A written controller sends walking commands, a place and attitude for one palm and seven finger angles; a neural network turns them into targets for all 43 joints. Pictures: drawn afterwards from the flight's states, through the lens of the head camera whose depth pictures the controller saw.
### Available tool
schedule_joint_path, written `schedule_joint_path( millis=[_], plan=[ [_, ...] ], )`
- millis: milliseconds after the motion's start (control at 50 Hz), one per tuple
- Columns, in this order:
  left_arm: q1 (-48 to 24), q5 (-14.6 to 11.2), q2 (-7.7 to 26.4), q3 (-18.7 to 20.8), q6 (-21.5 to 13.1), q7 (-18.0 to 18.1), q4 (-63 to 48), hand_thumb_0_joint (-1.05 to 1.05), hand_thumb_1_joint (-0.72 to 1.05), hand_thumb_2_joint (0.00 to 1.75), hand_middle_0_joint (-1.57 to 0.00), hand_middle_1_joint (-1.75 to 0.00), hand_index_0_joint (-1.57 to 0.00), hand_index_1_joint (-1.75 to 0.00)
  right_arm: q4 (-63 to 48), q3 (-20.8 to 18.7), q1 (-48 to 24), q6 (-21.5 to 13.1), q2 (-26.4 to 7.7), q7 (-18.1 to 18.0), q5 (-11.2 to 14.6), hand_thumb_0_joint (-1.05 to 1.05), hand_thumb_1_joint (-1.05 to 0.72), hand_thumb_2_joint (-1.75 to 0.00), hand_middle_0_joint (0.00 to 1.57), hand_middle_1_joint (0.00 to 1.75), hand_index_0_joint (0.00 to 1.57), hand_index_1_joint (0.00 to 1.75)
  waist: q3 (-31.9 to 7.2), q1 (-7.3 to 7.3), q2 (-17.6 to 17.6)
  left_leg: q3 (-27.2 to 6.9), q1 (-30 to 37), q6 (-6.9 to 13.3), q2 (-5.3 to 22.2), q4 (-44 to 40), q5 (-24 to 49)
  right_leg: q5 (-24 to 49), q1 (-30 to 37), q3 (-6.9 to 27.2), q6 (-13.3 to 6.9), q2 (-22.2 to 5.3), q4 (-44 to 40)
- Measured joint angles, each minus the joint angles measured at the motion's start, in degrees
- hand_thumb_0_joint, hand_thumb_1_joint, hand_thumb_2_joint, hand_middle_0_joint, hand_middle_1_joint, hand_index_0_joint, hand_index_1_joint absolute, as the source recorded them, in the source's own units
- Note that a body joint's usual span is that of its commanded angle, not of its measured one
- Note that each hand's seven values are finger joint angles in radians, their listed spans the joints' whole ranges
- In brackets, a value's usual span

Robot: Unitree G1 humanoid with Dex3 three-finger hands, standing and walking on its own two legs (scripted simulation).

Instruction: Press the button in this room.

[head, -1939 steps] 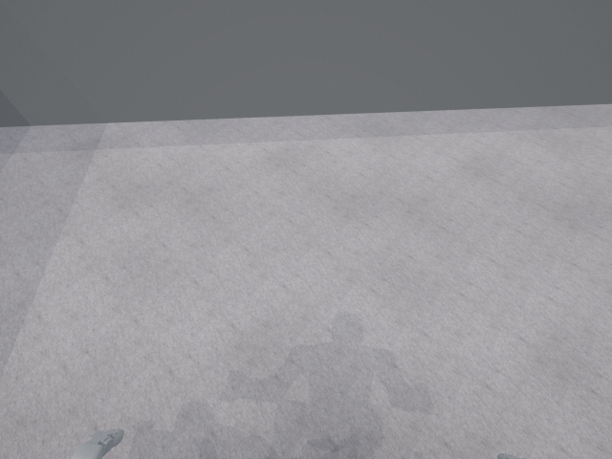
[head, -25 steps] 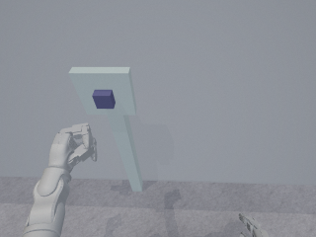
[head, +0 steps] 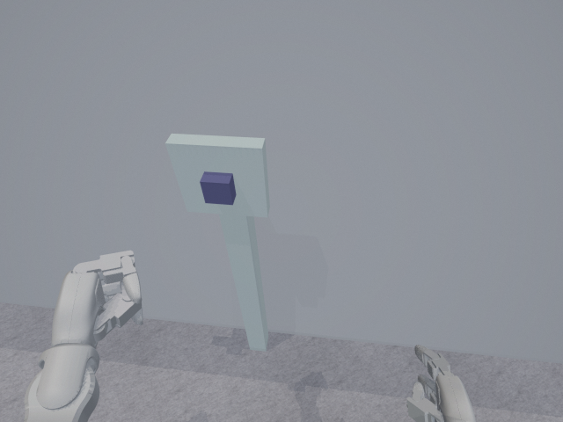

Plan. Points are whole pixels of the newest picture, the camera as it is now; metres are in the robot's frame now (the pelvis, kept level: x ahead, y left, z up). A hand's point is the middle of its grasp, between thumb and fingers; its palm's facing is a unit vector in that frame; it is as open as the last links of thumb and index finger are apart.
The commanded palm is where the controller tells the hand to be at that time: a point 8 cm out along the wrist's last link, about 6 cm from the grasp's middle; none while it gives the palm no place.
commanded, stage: draw the hand back to the body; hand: left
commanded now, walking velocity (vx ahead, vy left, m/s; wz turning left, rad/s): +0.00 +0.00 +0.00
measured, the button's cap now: (219, 187) +0.48 +0.16 +0.07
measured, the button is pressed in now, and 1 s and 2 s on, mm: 0 0 0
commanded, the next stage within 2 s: step back with the hand held close in 0.70 s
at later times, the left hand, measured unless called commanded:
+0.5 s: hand (56, 299) +0.19 +0.25 +0.17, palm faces +0.42 -0.81 -0.41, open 3.1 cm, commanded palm +0.14 +0.29 +0.18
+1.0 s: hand (66, 307) +0.19 +0.25 +0.16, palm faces +0.37 -0.82 -0.44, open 3.1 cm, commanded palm +0.13 +0.29 +0.18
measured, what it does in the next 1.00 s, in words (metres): stands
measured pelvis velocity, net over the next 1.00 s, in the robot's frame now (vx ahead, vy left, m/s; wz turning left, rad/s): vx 0.00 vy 0.01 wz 0.00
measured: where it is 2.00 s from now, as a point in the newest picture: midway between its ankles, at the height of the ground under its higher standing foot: outside the picture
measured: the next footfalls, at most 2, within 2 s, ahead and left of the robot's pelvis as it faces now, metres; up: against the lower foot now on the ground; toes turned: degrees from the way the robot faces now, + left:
right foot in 1.88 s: -0.21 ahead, -0.09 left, +0.00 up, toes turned +0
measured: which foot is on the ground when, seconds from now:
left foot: down 0.00-1.00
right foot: down 0.00-1.00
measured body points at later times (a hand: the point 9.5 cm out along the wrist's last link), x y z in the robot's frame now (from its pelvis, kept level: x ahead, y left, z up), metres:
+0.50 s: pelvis +0.02 +0.01 +0.01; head -0.01 -0.01 +0.45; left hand +0.16 +0.29 +0.19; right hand +0.21 -0.21 -0.07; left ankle -0.01 +0.12 -0.74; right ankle -0.01 -0.11 -0.74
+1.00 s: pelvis +0.00 +0.01 +0.01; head +0.00 -0.01 +0.46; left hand +0.16 +0.29 +0.18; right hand +0.18 -0.22 -0.08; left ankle -0.01 +0.12 -0.74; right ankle -0.01 -0.11 -0.74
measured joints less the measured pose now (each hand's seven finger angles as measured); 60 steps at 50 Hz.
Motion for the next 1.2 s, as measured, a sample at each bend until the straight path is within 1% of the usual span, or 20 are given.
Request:
schedule_joint_path(
  millis=[120,300,480,540,620,720,840,860,940,1020,1100,1200],
  plan=[
    [3.73,0.98,0.8,2.33,0.03,2.05,-5.66,0.02,0.89,0.89,-1.3,-1.5,-1.3,-1.5,1.65,0.06,0.37,-0.33,0.27,0.5,-0.68,0.01,-0.91,-0.9,0.2,0.3,0.2,0.3,0.4,0.74,0.72,0.17,3.35,0.3,-0.4,-2.95,0.71,0.91,3.46,0.12,0.42,-0.26,-3.22],
    [9.12,1.31,1.44,5.53,-0.18,2.02,-10.64,0.02,0.89,0.89,-1.3,-1.5,-1.3,-1.5,2.0,-0.71,0.28,0.1,0.41,1.3,-1.09,0.01,-0.91,-0.9,0.2,0.3,0.2,0.3,0.23,1.06,1.01,0.66,5.5,0.58,-0.6,-4.55,0.66,1.12,5.52,0.58,0.8,-0.4,-4.97],
    [13.02,1.2,3.07,10.0,-0.98,2.49,-15.59,0.02,0.89,0.89,-1.3,-1.5,-1.3,-1.5,1.87,-1.54,0.33,-0.7,0.06,1.28,-0.98,0.01,-0.91,-0.9,0.2,0.3,0.2,0.3,-0.12,1.83,1.11,0.59,5.99,0.52,-0.32,-4.16,0.13,1.17,6.5,0.53,0.82,-0.11,-5.65],
    [12.72,1.27,2.45,10.11,-1.25,2.59,-15.34,0.02,0.89,0.89,-1.3,-1.5,-1.3,-1.5,1.88,-1.71,0.03,-0.69,-0.07,1.32,-1.0,0.01,-0.91,-0.9,0.2,0.3,0.2,0.3,0.2,2.0,1.24,0.43,5.95,0.57,-0.42,-4.24,0.33,1.28,6.51,0.37,0.85,-0.19,-5.69],
    [12.05,1.44,1.42,9.16,-0.86,2.61,-14.09,0.02,0.89,0.89,-1.3,-1.5,-1.3,-1.5,1.94,-1.73,-0.19,-0.54,0.07,1.2,-1.13,0.01,-0.91,-0.9,0.2,0.3,0.2,0.3,0.65,2.08,1.11,0.35,5.76,0.57,-0.46,-4.47,0.76,1.54,6.24,0.28,0.79,-0.23,-5.69],
    [12.19,1.5,1.64,8.53,-0.55,2.7,-14.34,0.02,0.89,0.89,-1.3,-1.5,-1.3,-1.5,2.29,-1.52,0.26,-0.85,0.49,0.95,-1.25,0.01,-0.91,-0.9,0.2,0.3,0.2,0.3,0.62,1.98,0.69,0.31,5.83,0.4,-0.25,-4.51,0.92,1.73,6.33,0.27,0.61,-0.01,-5.78],
    [11.84,1.53,2.12,9.02,-1.27,2.94,-14.69,0.02,0.89,0.89,-1.3,-1.5,-1.3,-1.5,2.72,-1.52,0.54,-1.37,0.53,0.84,-1.22,0.01,-0.91,-0.9,0.2,0.3,0.2,0.3,0.75,1.66,0.97,0.31,6.23,0.26,-0.02,-4.52,1.04,2.07,6.88,0.27,0.47,0.24,-6.17],
    [11.58,1.56,2.13,9.32,-1.44,2.77,-14.48,0.02,0.89,0.89,-1.3,-1.5,-1.3,-1.5,2.41,-1.5,0.58,-0.94,0.39,0.99,-1.2,0.01,-0.91,-0.9,0.2,0.3,0.2,0.3,0.52,1.42,1.16,0.14,5.64,0.28,0.06,-4.26,1.07,2.22,6.55,0.11,0.49,0.32,-6.33],
    [11.71,1.82,2.37,11.0,-2.94,2.62,-13.83,0.02,0.89,0.89,-1.3,-1.5,-1.31,-1.5,1.22,-1.72,-0.36,1.66,-0.08,1.6,-1.25,0.01,-0.91,-0.9,0.2,0.3,0.2,0.3,0.14,-0.36,1.42,-0.39,2.06,0.4,0.36,-3.23,1.48,3.43,3.92,-0.39,0.58,0.65,-7.03],
    [14.04,1.84,2.91,10.78,-3.38,2.44,-15.11,0.02,0.89,0.89,-1.3,-1.5,-1.3,-1.5,-0.23,-2.67,-1.08,3.99,-0.63,1.81,-1.1,0.01,-0.91,-0.9,0.2,0.3,0.2,0.3,0.93,-1.74,0.87,-0.13,-0.84,0.64,0.12,-3.07,2.41,4.31,0.78,-0.14,0.81,0.36,-6.53],
    [17.1,1.7,4.46,10.66,-3.64,2.4,-17.88,0.02,0.89,0.89,-1.3,-1.5,-1.3,-1.5,-1.29,-3.7,-0.93,5.54,-1.0,1.55,-0.72,0.01,-0.91,-0.9,0.2,0.3,0.2,0.3,1.53,-2.43,0.0,0.27,-3.12,0.98,-0.28,-2.47,2.98,4.57,-1.95,0.24,1.14,-0.12,-5.14],
    [18.85,1.53,7.08,12.75,-4.69,3.08,-20.89,0.02,0.88,0.89,-1.3,-1.5,-1.3,-1.5,-1.82,-4.33,-0.42,6.25,-0.67,1.13,-0.35,0.01,-0.91,-0.9,0.2,0.3,0.2,0.3,1.64,-2.54,-1.21,0.47,-5.18,1.35,-0.7,-1.2,3.42,4.7,-4.35,0.45,1.46,-0.62,-3.17]
  ],
)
